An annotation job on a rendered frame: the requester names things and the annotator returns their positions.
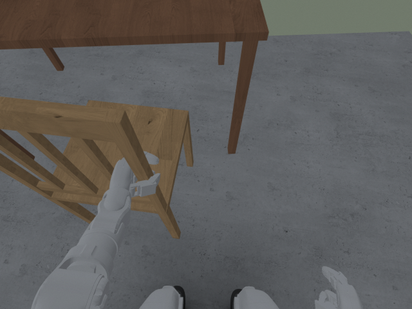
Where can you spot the robot right hand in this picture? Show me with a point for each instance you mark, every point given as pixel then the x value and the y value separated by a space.
pixel 346 296

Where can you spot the robot left upper arm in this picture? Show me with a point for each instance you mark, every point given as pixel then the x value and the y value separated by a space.
pixel 71 289

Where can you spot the robot right shin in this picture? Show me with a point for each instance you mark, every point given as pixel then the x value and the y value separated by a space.
pixel 247 287

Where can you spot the robot left thigh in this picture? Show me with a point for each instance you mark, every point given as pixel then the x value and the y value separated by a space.
pixel 164 298

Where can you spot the left robot forearm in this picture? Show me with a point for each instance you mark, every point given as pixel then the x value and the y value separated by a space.
pixel 101 241

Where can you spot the robot left hand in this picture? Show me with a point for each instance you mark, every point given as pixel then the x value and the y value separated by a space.
pixel 123 177

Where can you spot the chair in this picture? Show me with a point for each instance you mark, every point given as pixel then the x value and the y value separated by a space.
pixel 102 133

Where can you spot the table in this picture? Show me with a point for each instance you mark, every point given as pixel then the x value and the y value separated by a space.
pixel 49 24

